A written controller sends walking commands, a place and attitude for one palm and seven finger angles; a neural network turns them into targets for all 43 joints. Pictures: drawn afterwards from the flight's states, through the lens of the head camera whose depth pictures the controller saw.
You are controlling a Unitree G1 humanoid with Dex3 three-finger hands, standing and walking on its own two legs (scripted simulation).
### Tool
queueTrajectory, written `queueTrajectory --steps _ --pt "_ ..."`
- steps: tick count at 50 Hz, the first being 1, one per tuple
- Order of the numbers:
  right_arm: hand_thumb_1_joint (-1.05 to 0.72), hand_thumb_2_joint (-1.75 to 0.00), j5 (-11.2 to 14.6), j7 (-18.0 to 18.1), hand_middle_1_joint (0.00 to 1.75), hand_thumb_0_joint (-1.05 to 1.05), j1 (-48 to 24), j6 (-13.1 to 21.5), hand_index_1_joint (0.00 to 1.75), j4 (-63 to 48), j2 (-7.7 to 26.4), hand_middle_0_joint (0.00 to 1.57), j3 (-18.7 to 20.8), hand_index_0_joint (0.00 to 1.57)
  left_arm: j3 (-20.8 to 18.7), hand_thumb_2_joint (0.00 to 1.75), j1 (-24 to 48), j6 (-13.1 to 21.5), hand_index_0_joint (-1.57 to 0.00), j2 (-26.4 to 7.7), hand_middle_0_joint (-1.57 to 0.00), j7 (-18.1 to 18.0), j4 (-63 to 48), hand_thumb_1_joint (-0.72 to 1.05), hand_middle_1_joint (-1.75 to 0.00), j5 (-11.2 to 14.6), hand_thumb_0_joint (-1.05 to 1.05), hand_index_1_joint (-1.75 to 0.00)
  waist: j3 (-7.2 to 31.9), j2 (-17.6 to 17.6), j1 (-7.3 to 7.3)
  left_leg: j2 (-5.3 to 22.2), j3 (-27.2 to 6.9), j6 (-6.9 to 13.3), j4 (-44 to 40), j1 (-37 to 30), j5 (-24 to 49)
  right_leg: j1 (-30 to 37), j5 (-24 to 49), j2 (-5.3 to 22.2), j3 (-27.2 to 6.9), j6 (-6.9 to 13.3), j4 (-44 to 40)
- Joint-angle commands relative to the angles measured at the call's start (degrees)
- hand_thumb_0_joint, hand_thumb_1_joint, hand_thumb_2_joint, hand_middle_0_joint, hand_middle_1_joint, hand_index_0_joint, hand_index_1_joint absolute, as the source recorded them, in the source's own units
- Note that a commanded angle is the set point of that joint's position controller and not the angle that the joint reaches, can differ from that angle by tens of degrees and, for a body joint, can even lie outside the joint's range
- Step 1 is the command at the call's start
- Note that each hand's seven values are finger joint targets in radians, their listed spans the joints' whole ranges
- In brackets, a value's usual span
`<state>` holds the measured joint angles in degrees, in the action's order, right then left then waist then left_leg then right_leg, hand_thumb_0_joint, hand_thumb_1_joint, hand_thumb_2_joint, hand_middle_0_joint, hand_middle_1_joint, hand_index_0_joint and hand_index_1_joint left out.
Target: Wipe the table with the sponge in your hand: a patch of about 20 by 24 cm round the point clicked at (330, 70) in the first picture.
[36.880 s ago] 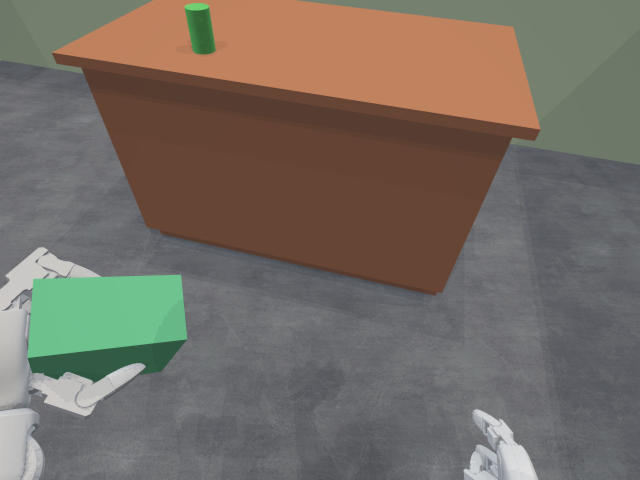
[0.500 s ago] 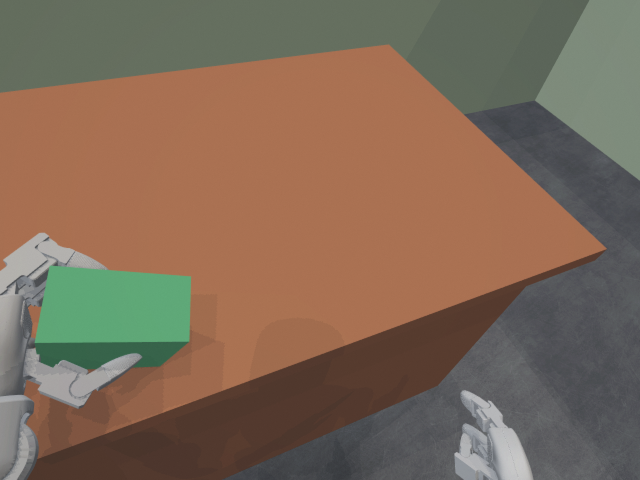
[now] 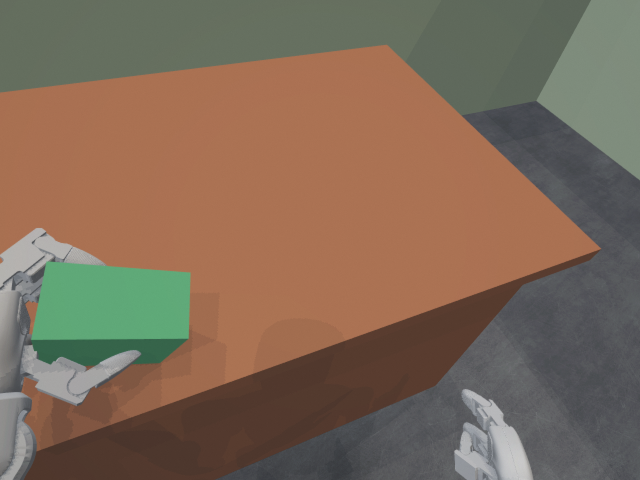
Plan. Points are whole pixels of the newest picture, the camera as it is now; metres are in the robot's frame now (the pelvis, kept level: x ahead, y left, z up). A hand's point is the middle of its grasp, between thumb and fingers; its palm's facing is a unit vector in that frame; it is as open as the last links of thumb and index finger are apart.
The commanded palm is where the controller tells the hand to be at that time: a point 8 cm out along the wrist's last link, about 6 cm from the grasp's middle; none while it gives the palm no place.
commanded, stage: shuffle to correct the standing spot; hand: left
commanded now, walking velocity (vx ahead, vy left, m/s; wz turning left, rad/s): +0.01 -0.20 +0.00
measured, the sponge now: (133, 321) +0.23 +0.22 +0.12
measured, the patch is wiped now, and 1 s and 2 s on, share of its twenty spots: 0.00 0.00 0.00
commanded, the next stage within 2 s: none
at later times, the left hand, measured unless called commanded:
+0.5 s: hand (181, 314) +0.23 +0.16 +0.15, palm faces +0.32 -0.86 -0.40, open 10.5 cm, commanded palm +0.17 +0.20 +0.17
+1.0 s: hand (201, 320) +0.23 +0.14 +0.15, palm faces +0.31 -0.86 -0.41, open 10.5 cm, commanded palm +0.17 +0.18 +0.17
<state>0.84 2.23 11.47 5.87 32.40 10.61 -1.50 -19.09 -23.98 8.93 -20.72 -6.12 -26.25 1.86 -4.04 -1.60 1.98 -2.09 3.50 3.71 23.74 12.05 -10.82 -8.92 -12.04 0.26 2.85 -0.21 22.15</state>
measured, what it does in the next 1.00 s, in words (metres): shifts its weight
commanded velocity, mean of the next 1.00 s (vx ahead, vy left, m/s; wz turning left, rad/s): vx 0.02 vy -0.20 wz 0.00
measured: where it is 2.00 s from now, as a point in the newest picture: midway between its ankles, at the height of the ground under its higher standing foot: outside the picture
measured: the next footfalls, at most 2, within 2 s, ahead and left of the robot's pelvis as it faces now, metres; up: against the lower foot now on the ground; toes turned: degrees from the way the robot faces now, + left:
none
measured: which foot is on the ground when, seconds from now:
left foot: down 0.00-1.00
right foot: down 0.00-1.00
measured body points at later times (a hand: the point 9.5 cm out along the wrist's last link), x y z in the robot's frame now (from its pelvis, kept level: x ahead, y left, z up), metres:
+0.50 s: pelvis +0.01 -0.08 -0.01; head +0.04 -0.07 +0.44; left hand +0.21 +0.20 +0.17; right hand +0.18 -0.32 -0.08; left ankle +0.02 +0.07 -0.74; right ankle +0.00 -0.12 -0.74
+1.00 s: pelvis +0.00 -0.09 -0.01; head +0.03 -0.09 +0.44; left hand +0.20 +0.19 +0.17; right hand +0.17 -0.33 -0.09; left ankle +0.02 +0.07 -0.74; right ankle +0.00 -0.12 -0.74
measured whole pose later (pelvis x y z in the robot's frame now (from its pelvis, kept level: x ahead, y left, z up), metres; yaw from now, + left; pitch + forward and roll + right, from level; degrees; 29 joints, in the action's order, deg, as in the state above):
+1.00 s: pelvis +0.00 -0.09 -0.01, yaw +0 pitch -1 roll -1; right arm 1.4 1.4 11.3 1.6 31.4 11.2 0.2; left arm -20.7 -27.2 6.0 -22.7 -5.0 -31.3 5.2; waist -4.9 -0.4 -0.1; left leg 5.7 0.5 -1.4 32.6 15.7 -15.7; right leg -10.9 -15.6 -7.4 5.6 6.8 27.2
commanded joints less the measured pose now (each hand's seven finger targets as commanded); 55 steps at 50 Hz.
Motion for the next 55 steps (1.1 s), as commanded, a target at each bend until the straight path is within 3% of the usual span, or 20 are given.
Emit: queueTrajectory --steps 1,2,6,7,11,12,14,21,25,29,31,35,36,38,41,42,45,50,51,55 --pt "-0.9 -0.9 0.05 0.16 0.3 0.0 -5.63 3.39 0.3 -9.06 7.48 0.2 3.43 0.2 -7.57 1.3 6.92 4.62 -1.2 -10.83 -1.2 -1.24 -16.33 0.1 -1.6 0.75 0.0 -1.6 8.82 9.86 -0.88 11.34 -11.33 -5.2 -9.38 -3.03 1.74 1.06 0.51 0.06 -1.7 0.89 0.66" --pt "-0.9 -0.9 -0.28 0.02 0.3 0.0 -5.06 3.07 0.3 -9.09 7.38 0.2 3.24 0.2 -5.73 1.3 6.01 4.56 -1.2 -8.64 -1.2 -0.93 -15.03 0.1 -1.6 1.13 0.0 -1.6 8.62 9.38 -1.02 11.38 -12.07 -4.77 -9.92 -1.85 0.21 1.77 0.12 -0.23 -1.31 0.83 0.14" --pt "-0.9 -0.9 0.32 -0.57 0.3 0.0 -5.26 2.77 0.3 -9.65 7.4 0.2 3.84 0.2 -8.01 1.3 2.17 3.96 -1.2 -10.17 -1.2 -0.92 -14.78 0.1 -1.6 1.33 0.0 -1.6 10.56 6.32 -1.11 10.74 -9.71 -4.63 -5.59 -3.92 6.36 2.21 4.03 0.55 -1.79 1.25 -2.2" --pt "-0.9 -0.9 -0.06 -0.64 0.3 0.0 -4.87 2.3 0.3 -9.64 7.57 0.2 3.65 0.2 -6.54 1.3 1.37 3.77 -1.2 -8.67 -1.2 -0.58 -13.81 0.1 -1.6 1.81 0.0 -1.6 10.5 6.09 -1.23 10.58 -9.32 -3.95 -5.31 -2.74 5.34 2.53 4.29 0.65 -1.72 1.13 -2.67" --pt "-0.9 -0.9 0.41 -0.49 0.3 0.0 -5.56 1.86 0.3 -9.95 7.53 0.2 3.98 0.2 -9.09 1.3 0.3 3.17 -1.2 -11.16 -1.2 -0.59 -14.77 0.1 -1.6 2.29 0.0 -1.6 10.65 5.02 -1.35 10.43 -8.09 -2.99 -2.27 -2.09 5.98 1.93 6.83 1.84 -3.03 1.56 -2.6" --pt "-0.9 -0.9 0.1 -0.49 0.3 0.0 -4.89 1.52 0.3 -9.72 7.67 0.2 3.81 0.2 -7.2 1.3 0.57 3.06 -1.2 -9.2 -1.2 -0.25 -14.16 0.1 -1.6 2.68 0.0 -1.6 10.21 4.98 -1.58 10.08 -8.1 -2.69 -2.39 -0.97 4.69 1.84 6.51 1.57 -2.88 1.66 -2.74" --pt "-0.9 -0.9 0.09 -0.23 0.3 0.0 -4.76 1.45 0.3 -9.93 7.87 0.2 4.28 0.2 -8.27 1.3 1.37 2.87 -1.2 -10.59 -1.2 -0.19 -14.51 0.1 -1.6 2.9 0.0 -1.6 9.91 4.6 -1.48 10.21 -7.53 -2.18 -0.6 -0.65 3.89 1.11 7.24 2.39 -4.34 1.88 -2.86" --pt "-0.9 -0.9 0.57 0.3 0.3 0.0 -5.4 1.34 0.3 -9.62 7.75 0.2 4.79 0.2 -9.33 1.3 2.37 2.17 -1.2 -12.33 -1.2 -0.67 -18.67 0.1 -1.6 3.58 0.0 -1.6 12.07 4.79 -1.7 8.82 -4.95 -2.05 5.98 -3.05 7.22 -0.5 13.31 4.74 -7.23 2.69 -1.64" --pt "-0.9 -0.9 0.57 0.06 0.3 0.0 -4.43 0.77 0.3 -9.76 7.98 0.2 5.34 0.2 -9.44 1.3 1.12 1.94 -1.2 -11.97 -1.2 -0.65 -17.55 0.1 -1.6 4.07 0.0 -1.6 11.61 2.17 -1.82 7.47 -3.26 -2.26 10.3 -0.83 5.83 0.12 17.8 6.67 -8.49 2.3 -1.46" --pt "-0.9 -0.9 0.61 -0.08 0.3 0.0 -4.53 -0.04 0.3 -9.54 7.71 0.2 5.06 0.2 -9.72 1.3 -0.18 1.74 -1.2 -11.53 -1.2 -0.68 -16.47 0.1 -1.6 4.48 0.0 -1.6 9.86 0.07 -1.97 6.49 -2.14 -2.16 11.82 1.14 1.73 -0.8 16.45 7.52 -9.62 1.34 -2.55" --pt "-0.9 -0.9 0.8 0.06 0.3 0.0 -5.62 -0.13 0.3 -9.5 7.55 0.2 4.82 0.2 -10.58 1.3 -1.42 1.75 -1.2 -12.44 -1.2 -0.9 -16.67 0.1 -1.6 4.55 0.0 -1.6 8.73 1.18 -1.75 6.95 -2.48 -1.89 10.14 0.02 1.71 -2.26 15.72 7.35 -9.68 1.1 -2.32" --pt "-0.9 -0.9 0.33 0.09 0.3 0.0 -5.28 -0.45 0.3 -9.64 7.85 0.2 4.8 0.2 -10.36 1.3 0.27 2.17 -1.2 -12.48 -1.2 -0.6 -17.22 0.1 -1.6 4.36 0.0 -1.6 8.3 4.03 -1.64 9.26 -3.46 -0.95 7.2 -0.67 3.91 -1.93 13.66 4.61 -7.25 -2.46 -1.56" --pt "-0.9 -0.9 0.45 0.23 0.3 0.0 -5.89 -0.48 0.3 -9.52 7.75 0.2 4.59 0.2 -10.11 1.3 0.06 2.04 -1.2 -12.36 -1.2 -0.68 -17.65 0.1 -1.6 4.26 0.0 -1.6 8.06 5.53 -1.74 9.61 -4.03 -0.72 6.43 -1.5 5.29 -2.28 14.17 4.18 -6.54 -2.48 -0.88" --pt "-0.9 -0.9 0.25 0.12 0.3 0.0 -4.84 -0.61 0.3 -9.64 8.0 0.2 4.89 0.2 -9.79 1.3 1.4 1.96 -1.2 -12.21 -1.2 -0.48 -17.8 0.1 -1.6 4.08 0.0 -1.6 9.12 4.02 -1.62 10.08 -4.25 -0.68 6.77 -0.31 6.13 0.21 14.71 3.46 -5.72 -3.3 -0.62" --pt "-0.9 -0.9 0.52 0.03 0.3 0.0 -5.13 -0.52 0.3 -9.83 7.81 0.2 5.0 0.2 -9.45 1.3 0.73 1.42 -1.2 -12.01 -1.2 -0.36 -17.7 0.1 -1.6 3.91 0.0 -1.6 9.59 3.34 -1.82 9.09 -3.22 -1.06 8.46 -2.21 7.01 -0.25 18.15 4.09 -6.71 -2.47 -0.65" --pt "-0.9 -0.9 0.21 -0.1 0.3 0.0 -4.34 -0.76 0.3 -9.54 7.83 0.2 4.78 0.2 -8.91 1.3 0.81 1.52 -1.2 -11.39 -1.2 -0.37 -17.73 0.1 -1.6 3.86 0.0 -1.6 10.46 3.43 -2.01 9.29 -3.19 -0.82 8.05 -1.89 7.31 0.69 18.13 3.91 -5.51 -2.59 -0.16" --pt "-0.9 -0.9 0.36 -0.34 0.3 0.0 -4.25 -0.92 0.3 -9.97 7.65 0.2 5.1 0.2 -10.07 1.3 0.38 1.45 -1.2 -12.38 -1.2 -0.29 -17.64 0.1 -1.6 3.94 0.0 -1.6 10.25 1.76 -1.66 8.69 -2.54 -1.28 9.47 -0.47 3.69 1.26 16.93 4.73 -7.11 -3.06 -1.54" --pt "-0.9 -0.9 0.49 -0.3 0.3 0.0 -4.62 -1.03 0.3 -10.13 7.4 0.2 4.82 0.2 -9.75 1.3 0.37 1.5 -1.2 -12.17 -1.2 -0.45 -18.65 0.1 -1.6 4.22 0.0 -1.6 8.56 2.69 -1.78 8.23 -3.19 -1.35 8.52 -0.45 -1.63 -1.81 8.27 5.24 -8.94 -1.87 -3.6" --pt "-0.9 -0.9 0.71 -0.09 0.3 0.0 -5.29 -0.84 0.3 -9.97 7.32 0.2 4.61 0.2 -9.79 1.3 -0.16 1.46 -1.2 -12.41 -1.2 -0.62 -19.2 0.1 -1.6 4.25 0.0 -1.6 8.06 4.68 -1.9 8.5 -3.76 -1.17 7.37 -1.87 -1.27 -3.3 7.59 5.3 -9.12 -0.99 -3.28" --pt "-0.9 -0.9 0.29 0.05 0.3 0.0 -4.69 -0.9 0.3 -10.02 7.57 0.2 4.46 0.2 -10.13 1.3 0.74 1.56 -1.2 -12.58 -1.2 -0.6 -18.42 0.1 -1.6 3.97 0.0 -1.6 7.54 6.08 -1.73 10.91 -6.16 -0.58 4.56 0.92 -0.75 -1.27 6.04 3.16 -6.57 -1.48 -1.97"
